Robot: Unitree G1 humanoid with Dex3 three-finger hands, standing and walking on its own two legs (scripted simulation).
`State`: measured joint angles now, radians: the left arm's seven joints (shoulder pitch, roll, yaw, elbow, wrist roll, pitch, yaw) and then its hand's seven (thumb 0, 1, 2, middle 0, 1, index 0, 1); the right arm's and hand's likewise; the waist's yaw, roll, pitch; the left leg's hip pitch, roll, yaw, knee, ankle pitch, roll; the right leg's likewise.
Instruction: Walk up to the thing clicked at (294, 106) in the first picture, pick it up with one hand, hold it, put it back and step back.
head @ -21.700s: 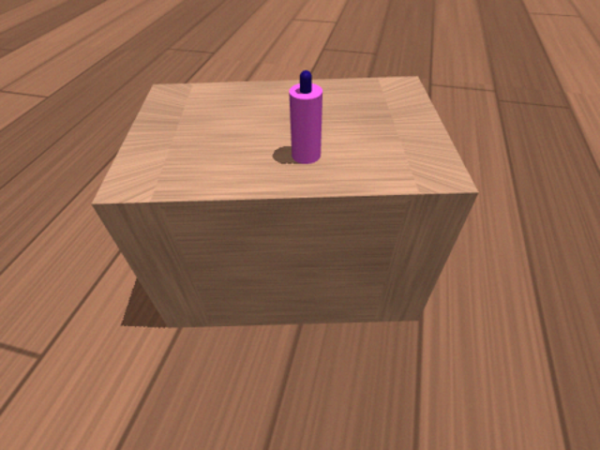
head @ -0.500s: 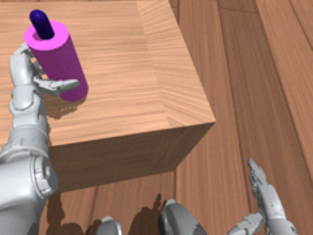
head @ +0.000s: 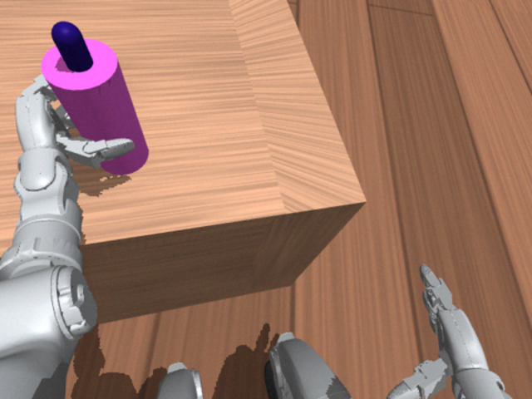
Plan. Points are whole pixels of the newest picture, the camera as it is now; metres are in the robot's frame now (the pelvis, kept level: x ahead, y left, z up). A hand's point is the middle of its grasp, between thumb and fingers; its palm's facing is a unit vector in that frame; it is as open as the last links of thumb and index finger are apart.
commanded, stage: loosen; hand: left
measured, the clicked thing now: (100, 105) +0.53 +0.14 +0.09
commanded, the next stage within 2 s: open in 0.12 s
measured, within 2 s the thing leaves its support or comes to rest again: neither
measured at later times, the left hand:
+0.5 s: hand (91, 115) +0.55 +0.16 +0.06, palm faces +0.09 -1.00 +0.01, open 14.0 cm
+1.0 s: hand (35, 78) +0.55 +0.20 +0.12, palm faces +0.15 -0.99 +0.03, open 17.7 cm
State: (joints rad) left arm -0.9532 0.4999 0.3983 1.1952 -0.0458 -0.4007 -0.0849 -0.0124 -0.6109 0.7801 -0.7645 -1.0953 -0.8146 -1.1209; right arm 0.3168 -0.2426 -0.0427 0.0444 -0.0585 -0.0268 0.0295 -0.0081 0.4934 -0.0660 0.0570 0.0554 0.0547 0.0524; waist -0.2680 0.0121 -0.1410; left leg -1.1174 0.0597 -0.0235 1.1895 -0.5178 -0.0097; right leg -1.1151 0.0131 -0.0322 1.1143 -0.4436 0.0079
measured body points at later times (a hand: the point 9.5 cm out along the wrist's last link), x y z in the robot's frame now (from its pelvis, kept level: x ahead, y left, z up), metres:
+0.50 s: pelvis -0.01 +0.00 -0.01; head +0.14 +0.03 +0.41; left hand +0.54 +0.21 +0.06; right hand +0.15 -0.28 -0.01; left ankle +0.01 +0.12 -0.64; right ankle +0.04 -0.13 -0.64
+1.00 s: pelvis +0.01 +0.00 +0.01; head +0.14 +0.03 +0.44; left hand +0.54 +0.26 +0.12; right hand +0.16 -0.27 +0.01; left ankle +0.01 +0.12 -0.64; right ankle +0.04 -0.13 -0.64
